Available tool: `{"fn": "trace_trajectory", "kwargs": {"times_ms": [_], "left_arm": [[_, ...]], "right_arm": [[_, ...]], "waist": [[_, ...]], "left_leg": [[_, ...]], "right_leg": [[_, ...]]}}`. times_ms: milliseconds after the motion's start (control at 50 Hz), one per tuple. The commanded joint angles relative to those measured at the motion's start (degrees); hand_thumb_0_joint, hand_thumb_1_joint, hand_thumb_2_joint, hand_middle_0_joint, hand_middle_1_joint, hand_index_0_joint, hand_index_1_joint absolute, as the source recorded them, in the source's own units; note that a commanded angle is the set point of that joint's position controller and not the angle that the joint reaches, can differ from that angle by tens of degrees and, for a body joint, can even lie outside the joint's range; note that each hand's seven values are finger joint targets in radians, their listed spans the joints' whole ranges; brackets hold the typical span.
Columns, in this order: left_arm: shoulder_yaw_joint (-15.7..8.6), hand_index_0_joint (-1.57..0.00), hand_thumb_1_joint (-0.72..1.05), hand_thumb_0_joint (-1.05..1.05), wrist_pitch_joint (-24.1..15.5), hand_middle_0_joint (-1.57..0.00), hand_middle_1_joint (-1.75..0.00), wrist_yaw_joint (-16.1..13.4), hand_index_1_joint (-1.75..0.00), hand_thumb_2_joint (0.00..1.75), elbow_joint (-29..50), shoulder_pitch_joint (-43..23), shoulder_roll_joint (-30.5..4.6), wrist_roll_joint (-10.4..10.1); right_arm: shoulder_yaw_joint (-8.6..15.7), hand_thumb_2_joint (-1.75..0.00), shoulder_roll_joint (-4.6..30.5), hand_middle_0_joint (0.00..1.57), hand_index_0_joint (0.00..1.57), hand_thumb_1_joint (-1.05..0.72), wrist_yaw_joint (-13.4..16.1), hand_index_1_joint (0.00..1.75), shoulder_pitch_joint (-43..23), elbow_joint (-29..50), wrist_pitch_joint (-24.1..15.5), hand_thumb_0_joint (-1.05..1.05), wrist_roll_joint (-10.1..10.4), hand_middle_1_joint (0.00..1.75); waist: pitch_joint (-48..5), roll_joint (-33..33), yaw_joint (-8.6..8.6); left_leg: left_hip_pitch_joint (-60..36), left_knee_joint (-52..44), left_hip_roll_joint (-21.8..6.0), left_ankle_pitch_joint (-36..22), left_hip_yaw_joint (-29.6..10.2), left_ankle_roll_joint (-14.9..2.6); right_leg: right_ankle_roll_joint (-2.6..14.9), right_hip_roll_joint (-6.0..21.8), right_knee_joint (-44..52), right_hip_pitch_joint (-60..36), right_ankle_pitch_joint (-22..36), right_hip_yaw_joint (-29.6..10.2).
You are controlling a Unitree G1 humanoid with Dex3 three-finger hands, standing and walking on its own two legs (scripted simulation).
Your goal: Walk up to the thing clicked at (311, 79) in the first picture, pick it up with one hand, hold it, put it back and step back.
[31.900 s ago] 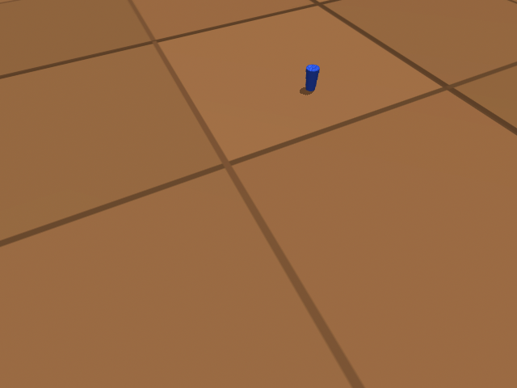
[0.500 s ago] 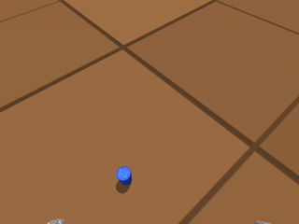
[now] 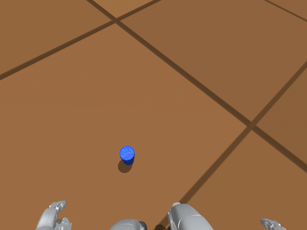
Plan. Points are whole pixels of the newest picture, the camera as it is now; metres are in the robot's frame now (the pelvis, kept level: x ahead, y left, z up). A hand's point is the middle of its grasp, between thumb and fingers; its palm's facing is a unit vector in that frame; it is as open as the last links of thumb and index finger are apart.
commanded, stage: step back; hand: left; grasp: from the side
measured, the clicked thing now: (127, 156) +0.49 +0.14 -0.69
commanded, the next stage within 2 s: none
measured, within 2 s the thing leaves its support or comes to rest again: neither
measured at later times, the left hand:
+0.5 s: hand out of the picture +0.04 +0.25 -0.14, palm faces -0.03 -0.93 -0.37, open 7.4 cm
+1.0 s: hand out of the picture -0.12 +0.24 -0.16, palm faces -0.09 -0.90 -0.42, open 7.4 cm
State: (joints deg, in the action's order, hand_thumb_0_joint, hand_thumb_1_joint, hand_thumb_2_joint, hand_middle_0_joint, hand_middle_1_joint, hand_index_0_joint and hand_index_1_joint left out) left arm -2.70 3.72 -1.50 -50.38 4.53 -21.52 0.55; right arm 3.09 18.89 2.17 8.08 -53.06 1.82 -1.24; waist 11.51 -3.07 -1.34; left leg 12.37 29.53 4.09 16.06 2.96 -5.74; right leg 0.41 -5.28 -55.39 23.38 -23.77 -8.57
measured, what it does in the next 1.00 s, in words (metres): walks backwards: right foot, then left foot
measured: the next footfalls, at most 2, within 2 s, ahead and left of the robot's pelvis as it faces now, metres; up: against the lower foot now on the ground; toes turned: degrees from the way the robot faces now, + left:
right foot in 0.18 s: +0.00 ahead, -0.11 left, +0.00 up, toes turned +2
left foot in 0.56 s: -0.11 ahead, +0.13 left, +0.00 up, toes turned -2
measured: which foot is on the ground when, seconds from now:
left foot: down 0.00-0.26, up 0.28-0.54, down 0.56-0.98, up 1.00-1.00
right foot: up 0.00-0.16, down 0.18-0.58, up 0.60-0.94, down 0.96-1.00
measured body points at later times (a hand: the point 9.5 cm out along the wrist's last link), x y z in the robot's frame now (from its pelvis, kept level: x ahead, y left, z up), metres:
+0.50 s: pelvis -0.10 +0.00 +0.00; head -0.03 +0.01 +0.44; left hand +0.04 +0.30 -0.12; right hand +0.01 -0.32 -0.11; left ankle -0.15 +0.13 -0.69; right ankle -0.04 -0.11 -0.73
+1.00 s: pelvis -0.23 -0.03 -0.02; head -0.16 -0.04 +0.42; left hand -0.11 +0.29 -0.13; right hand -0.12 -0.36 -0.13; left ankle -0.15 +0.13 -0.73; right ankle -0.24 -0.15 -0.74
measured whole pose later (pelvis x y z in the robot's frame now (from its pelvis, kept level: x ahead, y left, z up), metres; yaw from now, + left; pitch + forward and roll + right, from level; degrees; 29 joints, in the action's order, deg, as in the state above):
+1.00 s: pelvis -0.23 -0.03 -0.02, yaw -3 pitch -3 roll -2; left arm -5.4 3.2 0.6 -47.5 9.6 -21.8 2.3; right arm 3.4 24.0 1.9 5.9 -46.2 1.7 -0.7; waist 12.1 3.4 -0.5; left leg 23.3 42.6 -5.4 17.5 -3.3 0.9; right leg 0.0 -3.5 -37.7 14.0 -21.0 -2.6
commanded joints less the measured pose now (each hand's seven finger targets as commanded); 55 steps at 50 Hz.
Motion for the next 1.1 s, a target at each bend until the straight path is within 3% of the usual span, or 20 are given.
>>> {"fn": "trace_trajectory", "kwargs": {"times_ms": [0, 140, 180, 240, 280, 360, 460, 520, 540, 560, 580, 600, 660, 800, 860, 920, 960, 980, 1000, 1080], "left_arm": [[-3.48, -0.2, 0.9, 0.0, -1.07, -0.2, -0.3, -0.52, -0.3, 0.9, 4.82, 0.98, -9.87, 0.4], [-4.1, -0.2, 0.9, 0.0, -1.78, -0.2, -0.3, 0.21, -0.3, 0.9, 4.14, 5.28, -9.43, 1.17], [-4.25, -0.2, 0.9, 0.0, -2.32, -0.2, -0.3, 0.28, -0.3, 0.9, 3.54, 8.14, -9.32, 1.4], [-5.45, -0.2, 0.9, 0.0, -2.37, -0.2, -0.3, 0.54, -0.3, 0.9, 5.8, 4.71, -14.29, 1.05], [-5.36, -0.2, 0.9, 0.0, -2.7, -0.2, -0.3, 0.19, -0.3, 0.9, 8.84, 0.96, -14.52, 1.55], [-5.14, -0.2, 0.9, 0.0, -2.71, -0.2, -0.3, -0.28, -0.3, 0.9, 10.43, -1.11, -12.11, 1.59], [-5.2, -0.2, 0.9, 0.0, -1.67, -0.2, -0.3, 0.08, -0.3, 0.9, 11.07, 3.15, -12.53, 2.14], [-4.78, -0.2, 0.9, 0.0, -0.17, -0.2, -0.3, 0.98, -0.3, 0.9, 12.2, 1.57, -12.7, 1.04], [-4.42, -0.2, 0.9, 0.0, 0.12, -0.2, -0.3, 1.2, -0.3, 0.9, 12.78, 2.54, -11.09, 0.74], [-4.06, -0.2, 0.9, 0.0, 0.01, -0.2, -0.3, 1.17, -0.3, 0.9, 13.19, 3.92, -8.55, 0.58], [-4.94, -0.2, 0.9, 0.0, -0.09, -0.2, -0.3, 0.32, -0.3, 0.9, 13.14, 1.37, -10.85, 1.46], [-5.46, -0.2, 0.9, 0.0, -0.23, -0.2, -0.3, 0.04, -0.3, 0.9, 13.33, -1.92, -12.3, 2.18], [-5.8, -0.2, 0.9, 0.0, -0.29, -0.2, -0.3, 0.74, -0.3, 0.9, 10.33, 4.93, -11.16, 0.47], [-5.59, -0.2, 0.9, 0.0, -0.81, -0.2, -0.3, 1.19, -0.3, 0.9, 11.5, 2.74, -10.12, 1.04], [-5.72, -0.2, 0.9, 0.0, -1.32, -0.2, -0.3, 1.53, -0.3, 0.9, 10.16, 5.08, -10.33, 1.09], [-5.86, -0.2, 0.9, 0.0, -2.18, -0.2, -0.3, 1.65, -0.3, 0.9, 5.8, 12.41, -9.81, 1.66], [-7.83, -0.2, 0.9, 0.0, -2.58, -0.2, -0.3, 1.71, -0.3, 0.9, 6.83, 10.69, -17.85, 2.63], [-8.01, -0.2, 0.9, 0.0, -2.22, -0.2, -0.3, 1.67, -0.3, 0.9, 9.55, 5.72, -22.08, 2.44], [-7.78, -0.2, 0.9, 0.0, -2.28, -0.2, -0.3, 1.42, -0.3, 0.9, 11.01, 2.19, -20.61, 2.24], [-6.14, -0.2, 0.9, 0.0, -1.96, -0.2, -0.3, 0.82, -0.3, 0.9, 11.71, 0.47, -13.03, 2.1]], "right_arm": [[4.43, -0.9, 14.95, 0.2, 0.2, -0.9, 1.02, 0.3, 2.04, 4.67, -1.42, 0.0, 0.05, 0.3], [4.54, -0.9, 15.44, 0.2, 0.2, -0.9, 0.35, 0.3, -1.24, 5.86, -1.38, 0.0, 0.44, 0.3], [4.37, -0.9, 15.62, 0.2, 0.2, -0.9, 0.15, 0.3, -2.75, 6.28, -1.41, 0.0, 0.89, 0.3], [3.79, -0.9, 13.06, 0.2, 0.2, -0.9, -0.02, 0.3, -4.17, 6.56, -1.22, 0.0, 1.21, 0.3], [3.68, -0.9, 13.63, 0.2, 0.2, -0.9, -0.35, 0.3, -1.86, 5.57, -0.56, 0.0, 0.66, 0.3], [2.57, -0.9, 13.05, 0.2, 0.2, -0.9, -0.91, 0.3, 1.76, 4.68, -0.88, 0.0, 1.28, 0.3], [1.96, -0.9, 11.96, 0.2, 0.2, -0.9, -0.19, 0.3, 2.83, 6.39, -1.89, 0.0, 1.0, 0.3], [3.19, -0.9, 11.96, 0.2, 0.2, -0.9, -0.04, 0.3, 6.03, 5.06, -2.64, 0.0, 0.09, 0.3], [3.92, -0.9, 14.16, 0.2, 0.2, -0.9, 0.03, 0.3, 5.81, 5.44, -2.72, 0.0, -0.89, 0.3], [5.29, -0.9, 20.16, 0.2, 0.2, -0.9, 0.0, 0.3, 4.57, 6.19, -2.72, 0.0, -1.71, 0.3], [6.03, -0.9, 24.02, 0.2, 0.2, -0.9, -0.42, 0.3, 2.49, 7.49, -2.49, 0.0, -0.99, 0.3], [6.49, -0.9, 24.65, 0.2, 0.2, -0.9, -0.02, 0.3, 0.08, 8.62, -2.98, 0.0, -0.82, 0.3], [3.88, -0.9, 17.11, 0.2, 0.2, -0.9, 0.53, 0.3, -4.49, 9.25, -3.06, 0.0, -1.34, 0.3], [4.53, -0.9, 18.05, 0.2, 0.2, -0.9, 0.93, 0.3, 4.14, 9.24, -2.84, 0.0, -0.32, 0.3], [4.77, -0.9, 19.17, 0.2, 0.2, -0.9, 0.5, 0.3, 1.78, 10.64, -2.34, 0.0, -0.62, 0.3], [4.31, -0.9, 18.26, 0.2, 0.2, -0.9, 0.11, 0.3, -1.42, 11.56, -1.34, 0.0, 0.52, 0.3], [2.68, -0.9, 13.06, 0.2, 0.2, -0.9, 0.32, 0.3, 0.45, 12.14, -1.03, 0.0, 1.4, 0.3], [3.14, -0.9, 13.92, 0.2, 0.2, -0.9, 1.54, 0.3, -1.76, 12.41, -0.76, 0.0, 1.49, 0.3], [3.94, -0.9, 16.09, 0.2, 0.2, -0.9, 1.5, 0.3, -0.34, 10.89, -0.81, 0.0, 1.64, 0.3], [2.61, -0.9, 14.33, 0.2, 0.2, -0.9, 1.07, 0.3, 3.48, 7.59, -1.17, 0.0, 1.53, 0.3]], "waist": [[-13.17, 8.13, -0.88], [-15.0, 7.1, 0.56], [-16.45, 3.83, 2.22], [-11.99, -10.29, 2.47], [-8.81, -11.33, 2.03], [-9.12, -2.65, 1.35], [-15.72, -6.9, 2.52], [-16.59, -2.99, 0.42], [-17.04, 0.44, 1.12], [-16.37, 14.13, 1.84], [-13.88, 14.7, -0.74], [-11.22, 17.29, -1.78], [-11.42, 10.05, 4.07], [-12.67, 11.57, -1.2], [-15.11, 13.91, 0.05], [-18.43, 11.93, 3.58], [-16.17, -8.11, 2.78], [-13.93, -16.41, 4.67], [-11.02, -15.08, 3.06], [-10.58, -6.85, 1.85]], "left_leg": [[-14.22, -3.69, -15.68, -37.5, -13.68, 2.87], [-8.91, -3.59, -18.59, -25.9, -18.09, 0.39], [-6.01, -0.15, -17.14, -25.67, -16.57, 1.23], [4.28, 16.38, -2.44, -2.39, -7.07, 7.89], [6.37, 31.59, 1.19, 19.89, -9.3, 6.95], [7.75, 34.94, 3.47, 14.66, -8.91, 6.59], [10.51, 9.23, -2.69, 13.32, -5.45, 6.51], [0.51, -11.23, -2.38, -9.1, -2.6, 6.57], [-5.86, -10.17, -7.44, -12.08, -9.99, 5.15], [-11.12, -10.95, -20.09, -21.29, -26.3, 1.0], [-0.99, -10.42, -27.68, -22.0, -30.1, -7.93], [4.61, -12.31, -31.47, -21.06, -35.19, -11.83], [-3.31, -4.44, -17.86, -34.31, -14.17, -5.48], [-12.26, -1.12, -18.67, -31.12, -14.96, -8.07], [-7.04, 1.55, -18.34, -28.02, -13.4, -6.77], [-1.36, 8.83, -14.7, -21.35, -10.53, -2.77], [19.39, 20.59, -2.56, 6.63, -7.67, 4.45], [15.21, 33.85, 0.64, 22.23, -7.82, 5.75], [10.78, 38.91, -1.72, 21.73, -10.0, 5.79], [15.12, 40.1, 2.22, 13.26, -10.12, 6.29]], "right_leg": [[-0.5, 1.92, 7.13, 2.39, -0.56, 0.7], [2.15, 4.46, 20.63, -6.28, 2.63, 3.56], [3.52, 5.04, 25.78, -10.89, 14.74, 2.93], [14.89, 20.2, 32.07, -8.78, 26.54, -16.99], [19.49, 26.44, 35.59, -3.32, 29.45, -21.91], [14.27, 18.03, 32.63, -4.83, 34.56, -8.67], [10.78, 15.86, 26.08, -23.21, 38.07, -5.22], [6.28, 11.38, 18.02, -18.94, 31.44, -0.93], [4.05, 8.83, 15.34, -9.75, 22.59, -0.7], [1.57, 0.73, 6.56, 4.17, 0.54, 2.35], [0.03, -1.21, -2.0, 3.5, -12.06, -0.56], [-0.22, 1.49, -11.03, 1.91, -11.84, -3.89], [0.49, -1.18, -17.5, 7.07, -4.4, -4.33], [-2.77, 1.28, -1.29, 6.74, -5.75, -0.35], [-1.47, 4.72, 13.78, -2.82, -4.09, 4.45], [0.49, 3.84, 33.81, -14.47, 13.44, 7.23], [5.44, 17.28, 32.67, -20.98, 23.62, -14.78], [16.19, 26.69, 35.29, -6.54, 25.64, -22.19], [17.22, 27.43, 35.86, 1.05, 24.84, -22.62], [10.71, 14.47, 27.61, -8.29, 34.3, -3.24]]}}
